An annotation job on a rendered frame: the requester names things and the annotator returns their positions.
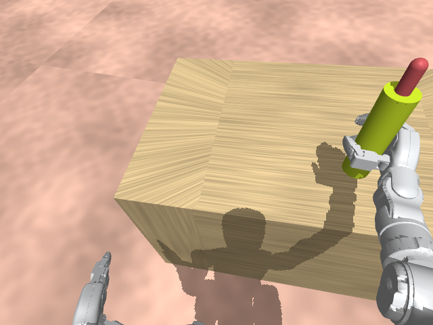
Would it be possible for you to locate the left robot hand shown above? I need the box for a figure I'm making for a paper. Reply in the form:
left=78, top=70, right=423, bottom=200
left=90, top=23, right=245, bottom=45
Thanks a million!
left=72, top=252, right=124, bottom=325

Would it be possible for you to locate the right robot arm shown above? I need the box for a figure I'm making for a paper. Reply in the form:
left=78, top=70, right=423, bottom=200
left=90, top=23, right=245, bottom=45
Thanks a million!
left=373, top=167, right=433, bottom=325

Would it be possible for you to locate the bottle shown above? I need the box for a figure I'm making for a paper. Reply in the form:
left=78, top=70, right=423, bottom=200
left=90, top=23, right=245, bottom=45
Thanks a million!
left=342, top=58, right=428, bottom=179

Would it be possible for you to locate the right robot hand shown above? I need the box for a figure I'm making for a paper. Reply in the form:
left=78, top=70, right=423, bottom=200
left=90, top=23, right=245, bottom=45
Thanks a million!
left=342, top=113, right=420, bottom=174

